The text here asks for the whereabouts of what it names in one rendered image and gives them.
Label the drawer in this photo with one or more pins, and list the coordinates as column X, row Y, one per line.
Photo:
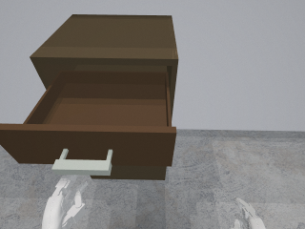
column 92, row 112

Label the right robot hand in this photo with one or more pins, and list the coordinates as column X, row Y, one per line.
column 252, row 222

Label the left robot hand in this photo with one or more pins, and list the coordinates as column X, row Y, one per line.
column 62, row 212

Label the cabinet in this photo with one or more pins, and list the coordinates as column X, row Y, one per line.
column 113, row 43

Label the handle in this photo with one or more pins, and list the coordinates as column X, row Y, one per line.
column 82, row 167

